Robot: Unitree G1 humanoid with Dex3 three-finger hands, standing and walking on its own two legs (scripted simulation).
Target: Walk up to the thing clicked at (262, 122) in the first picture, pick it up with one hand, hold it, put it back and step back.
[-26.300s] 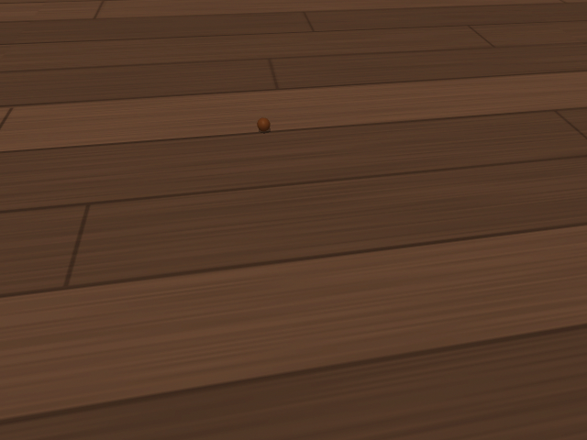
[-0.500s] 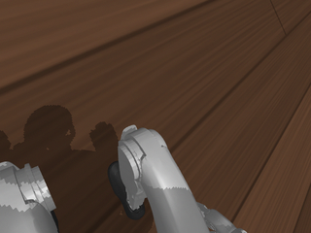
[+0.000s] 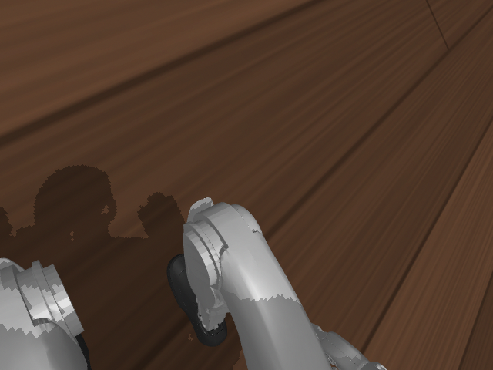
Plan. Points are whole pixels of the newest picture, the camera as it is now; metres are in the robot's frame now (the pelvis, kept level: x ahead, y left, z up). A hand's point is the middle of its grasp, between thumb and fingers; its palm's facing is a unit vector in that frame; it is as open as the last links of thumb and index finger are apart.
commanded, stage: close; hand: left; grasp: from above
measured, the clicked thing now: out of the picture +0.46 +0.35 -0.27
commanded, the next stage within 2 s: settle in 0.16 s
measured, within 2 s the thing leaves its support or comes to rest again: leaves its support in 0.58 s
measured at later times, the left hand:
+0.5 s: hand out of the picture +0.44 +0.34 -0.24, palm faces -0.41 -0.18 -0.89, open 9.6 cm
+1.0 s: hand out of the picture +0.44 +0.35 -0.15, palm faces -0.42 -0.13 -0.90, open 9.4 cm
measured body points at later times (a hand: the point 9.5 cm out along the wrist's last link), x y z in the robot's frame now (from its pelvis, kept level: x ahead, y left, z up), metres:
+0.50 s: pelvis +0.00 +0.00 +0.00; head +0.27 +0.14 +0.34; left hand +0.46 +0.34 -0.19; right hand +0.06 -0.24 -0.06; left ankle +0.07 +0.13 -0.28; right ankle +0.12 -0.11 -0.28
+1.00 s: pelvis +0.00 +0.00 +0.02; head +0.23 +0.10 +0.39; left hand +0.46 +0.35 -0.10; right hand +0.10 -0.26 -0.07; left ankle +0.07 +0.13 -0.28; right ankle +0.12 -0.11 -0.28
